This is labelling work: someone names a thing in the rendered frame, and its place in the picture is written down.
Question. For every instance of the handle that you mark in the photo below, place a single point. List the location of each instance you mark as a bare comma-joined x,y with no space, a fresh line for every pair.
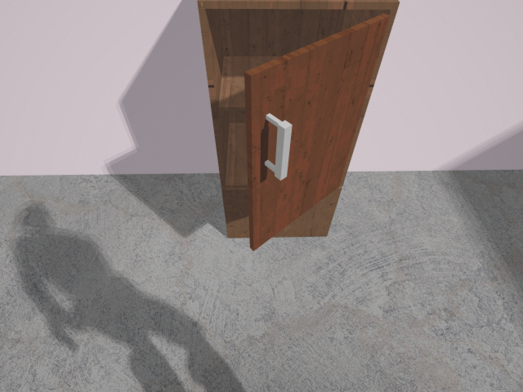
284,132

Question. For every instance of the cupboard door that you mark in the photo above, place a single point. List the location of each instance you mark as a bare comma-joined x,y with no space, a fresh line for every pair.
320,89

